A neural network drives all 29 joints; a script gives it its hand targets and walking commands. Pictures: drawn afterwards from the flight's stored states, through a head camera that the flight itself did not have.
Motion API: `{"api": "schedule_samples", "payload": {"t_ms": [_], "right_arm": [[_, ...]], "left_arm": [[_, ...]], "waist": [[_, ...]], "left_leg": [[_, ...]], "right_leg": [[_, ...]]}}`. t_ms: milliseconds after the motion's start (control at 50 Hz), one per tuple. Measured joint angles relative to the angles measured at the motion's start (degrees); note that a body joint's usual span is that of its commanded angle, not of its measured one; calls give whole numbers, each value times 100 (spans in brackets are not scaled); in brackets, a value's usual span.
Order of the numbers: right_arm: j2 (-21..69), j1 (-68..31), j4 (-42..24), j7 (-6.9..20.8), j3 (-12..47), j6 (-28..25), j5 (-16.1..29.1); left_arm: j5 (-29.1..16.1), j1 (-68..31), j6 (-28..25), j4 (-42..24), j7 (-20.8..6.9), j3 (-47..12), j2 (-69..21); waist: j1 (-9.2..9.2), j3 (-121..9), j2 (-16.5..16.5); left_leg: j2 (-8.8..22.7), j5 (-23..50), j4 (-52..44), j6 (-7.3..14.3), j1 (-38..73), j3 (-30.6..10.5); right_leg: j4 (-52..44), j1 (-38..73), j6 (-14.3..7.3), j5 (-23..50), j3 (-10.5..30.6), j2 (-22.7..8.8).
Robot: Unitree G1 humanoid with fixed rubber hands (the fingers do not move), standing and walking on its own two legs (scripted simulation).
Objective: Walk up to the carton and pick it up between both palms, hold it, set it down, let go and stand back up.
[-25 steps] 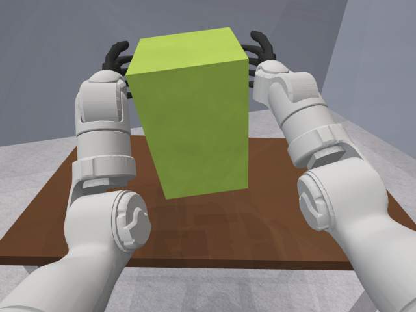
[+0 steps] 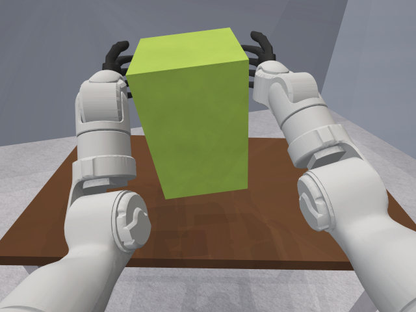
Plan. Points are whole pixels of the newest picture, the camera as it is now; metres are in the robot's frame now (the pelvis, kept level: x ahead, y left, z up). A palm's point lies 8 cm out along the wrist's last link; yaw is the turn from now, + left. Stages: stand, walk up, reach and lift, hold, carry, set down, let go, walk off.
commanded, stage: hold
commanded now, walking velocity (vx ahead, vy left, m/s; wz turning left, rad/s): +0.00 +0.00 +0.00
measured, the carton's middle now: (196, 116) +0.38 +0.00 +0.26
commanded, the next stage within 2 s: none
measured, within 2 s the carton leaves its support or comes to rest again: neither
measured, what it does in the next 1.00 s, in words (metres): stands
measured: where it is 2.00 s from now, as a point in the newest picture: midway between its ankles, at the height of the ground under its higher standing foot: outside the picture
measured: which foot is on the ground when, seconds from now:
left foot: down 0.00-1.00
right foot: down 0.00-1.00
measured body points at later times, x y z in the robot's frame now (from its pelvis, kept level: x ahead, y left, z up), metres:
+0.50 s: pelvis +0.00 +0.00 +0.00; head -0.09 +0.02 +0.44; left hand +0.39 +0.14 +0.33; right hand +0.38 -0.12 +0.34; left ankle +0.01 +0.15 -0.75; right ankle +0.00 -0.10 -0.75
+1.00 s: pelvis +0.00 +0.00 +0.00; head -0.10 +0.01 +0.44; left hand +0.39 +0.13 +0.35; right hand +0.38 -0.13 +0.35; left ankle +0.01 +0.15 -0.75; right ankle +0.00 -0.10 -0.75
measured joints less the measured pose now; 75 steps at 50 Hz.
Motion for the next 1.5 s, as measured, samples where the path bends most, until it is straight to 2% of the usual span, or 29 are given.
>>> {"api": "schedule_samples", "payload": {"t_ms": [640, 960, 1220, 1500], "right_arm": [[-14, 27, -74, -23, -18, 35, 45], [-93, -280, 295, -13, 26, 194, 67], [-47, -130, 81, -114, 94, 226, 143], [-82, -70, 33, -70, 86, 225, 162]], "left_arm": [[-94, 17, -8, -4, 21, -102, 43], [0, -367, -29, 517, -51, 101, 124], [-63, -269, -49, 404, -87, -10, 186], [-30, -210, -41, 285, -18, -18, 91]], "waist": [[-10, -58, 41], [67, -154, 156], [8, -111, 100], [27, -116, 105]], "left_leg": [[5, -16, 24, -6, -30, 3], [30, 21, -101, -2, 29, 83], [31, 1, -46, -18, -4, 17], [14, 2, -30, 6, 0, 59]], "right_leg": [[-5, -19, -4, 1, 9, 7], [-35, -35, -20, 14, 86, 29], [-69, -1, -22, 21, 26, 35], [-29, -24, -5, 23, 69, 17]]}}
